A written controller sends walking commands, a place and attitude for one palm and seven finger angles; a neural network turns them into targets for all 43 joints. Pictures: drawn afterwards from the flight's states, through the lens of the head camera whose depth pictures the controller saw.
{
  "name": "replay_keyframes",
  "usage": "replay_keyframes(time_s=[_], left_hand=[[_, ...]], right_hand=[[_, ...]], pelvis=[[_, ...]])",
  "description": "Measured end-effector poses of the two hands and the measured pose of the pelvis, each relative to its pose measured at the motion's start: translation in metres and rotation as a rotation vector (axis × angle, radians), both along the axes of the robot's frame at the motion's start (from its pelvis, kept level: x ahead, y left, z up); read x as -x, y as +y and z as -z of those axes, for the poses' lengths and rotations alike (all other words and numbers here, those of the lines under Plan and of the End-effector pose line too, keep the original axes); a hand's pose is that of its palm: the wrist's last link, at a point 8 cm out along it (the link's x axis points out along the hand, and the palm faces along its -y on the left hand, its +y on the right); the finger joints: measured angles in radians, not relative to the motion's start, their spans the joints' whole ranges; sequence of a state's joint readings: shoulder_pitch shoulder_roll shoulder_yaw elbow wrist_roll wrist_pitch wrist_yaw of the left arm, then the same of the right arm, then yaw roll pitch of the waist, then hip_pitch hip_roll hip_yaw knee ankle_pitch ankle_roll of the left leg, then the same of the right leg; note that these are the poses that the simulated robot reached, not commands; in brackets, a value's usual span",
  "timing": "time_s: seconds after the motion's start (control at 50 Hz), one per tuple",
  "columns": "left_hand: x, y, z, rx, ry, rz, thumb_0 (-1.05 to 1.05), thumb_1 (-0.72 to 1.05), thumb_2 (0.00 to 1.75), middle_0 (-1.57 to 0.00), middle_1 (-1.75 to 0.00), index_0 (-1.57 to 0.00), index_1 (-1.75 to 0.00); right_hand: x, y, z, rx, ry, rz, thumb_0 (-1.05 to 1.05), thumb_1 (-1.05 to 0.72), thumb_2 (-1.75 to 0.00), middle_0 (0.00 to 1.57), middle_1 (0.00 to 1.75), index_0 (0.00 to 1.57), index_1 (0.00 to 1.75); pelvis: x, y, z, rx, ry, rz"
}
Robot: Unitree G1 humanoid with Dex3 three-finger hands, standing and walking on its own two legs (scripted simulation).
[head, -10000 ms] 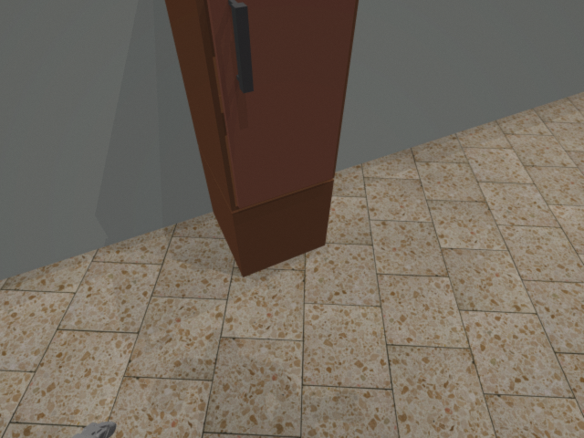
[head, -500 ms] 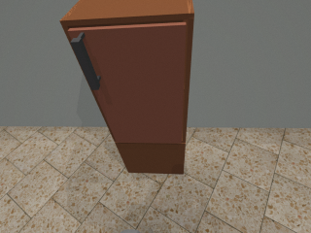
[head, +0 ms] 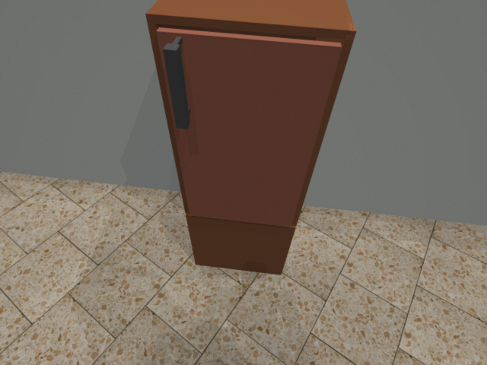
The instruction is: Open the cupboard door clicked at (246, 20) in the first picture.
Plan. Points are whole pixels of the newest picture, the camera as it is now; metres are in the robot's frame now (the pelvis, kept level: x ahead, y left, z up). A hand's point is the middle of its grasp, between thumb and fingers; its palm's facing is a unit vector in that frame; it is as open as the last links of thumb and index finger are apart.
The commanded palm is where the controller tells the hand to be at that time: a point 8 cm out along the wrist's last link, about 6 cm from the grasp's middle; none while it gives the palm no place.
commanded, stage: come to a stop and stand still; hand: left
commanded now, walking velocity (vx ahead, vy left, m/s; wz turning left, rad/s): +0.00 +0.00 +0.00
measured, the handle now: (180, 84) +0.58 +0.19 +0.16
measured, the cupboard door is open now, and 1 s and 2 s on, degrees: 0 0 0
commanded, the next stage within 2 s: look again from close up in 0.18 s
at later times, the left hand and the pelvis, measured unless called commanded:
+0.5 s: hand out of the picture +0.02 +0.18 -0.18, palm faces +0.01 -0.98 -0.22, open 7.4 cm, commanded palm none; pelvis +0.00 +0.01 -0.01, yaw +0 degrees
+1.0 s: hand out of the picture -0.01 +0.17 -0.18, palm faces +0.04 -0.98 -0.20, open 7.4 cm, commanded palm none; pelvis -0.01 -0.01 +0.00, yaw +1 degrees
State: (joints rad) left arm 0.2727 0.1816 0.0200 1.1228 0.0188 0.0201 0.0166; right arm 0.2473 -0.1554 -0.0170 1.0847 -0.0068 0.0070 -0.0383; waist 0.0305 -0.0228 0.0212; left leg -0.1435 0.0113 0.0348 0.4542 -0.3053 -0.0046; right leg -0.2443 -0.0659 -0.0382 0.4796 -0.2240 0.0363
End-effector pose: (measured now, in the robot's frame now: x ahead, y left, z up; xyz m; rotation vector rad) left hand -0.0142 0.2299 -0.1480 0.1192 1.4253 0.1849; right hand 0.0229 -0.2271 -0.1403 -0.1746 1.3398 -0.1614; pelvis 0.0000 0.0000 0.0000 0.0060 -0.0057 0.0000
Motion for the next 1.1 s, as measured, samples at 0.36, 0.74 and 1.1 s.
replay_keyframes(time_s=[0.36, 0.74, 1.1], left_hand=[[-0.021, -0.005, 0.0, -0.01, -0.026, 0.064, 0.01, 0.92, 0.9, -0.2, -0.3, -0.2, -0.29], [-0.028, -0.002, -0.009, -0.033, -0.125, 0.065, 0.01, 0.91, 0.9, -0.2, -0.3, -0.19, -0.29], [0.01, -0.012, 0.007, 0.018, -0.038, -0.002, 0.01, 0.91, 0.9, -0.2, -0.3, -0.2, -0.29]], right_hand=[[0.029, 0.017, 0.007, -0.049, 0.062, 0.039, 0.0, -0.91, -0.9, 0.2, 0.3, 0.2, 0.3], [0.021, 0.001, 0.008, -0.038, -0.039, 0.007, 0.0, -0.91, -0.9, 0.2, 0.3, 0.2, 0.3], [0.046, -0.002, 0.01, -0.025, 0.064, 0.002, 0.0, -0.91, -0.9, 0.2, 0.3, 0.2, 0.3]], pelvis=[[-0.004, 0.004, 0.002, 0.013, 0.005, 0.004], [0.01, -0.002, 0.002, -0.001, -0.026, -0.004], [0.003, -0.003, 0.009, 0.006, -0.015, -0.01]])
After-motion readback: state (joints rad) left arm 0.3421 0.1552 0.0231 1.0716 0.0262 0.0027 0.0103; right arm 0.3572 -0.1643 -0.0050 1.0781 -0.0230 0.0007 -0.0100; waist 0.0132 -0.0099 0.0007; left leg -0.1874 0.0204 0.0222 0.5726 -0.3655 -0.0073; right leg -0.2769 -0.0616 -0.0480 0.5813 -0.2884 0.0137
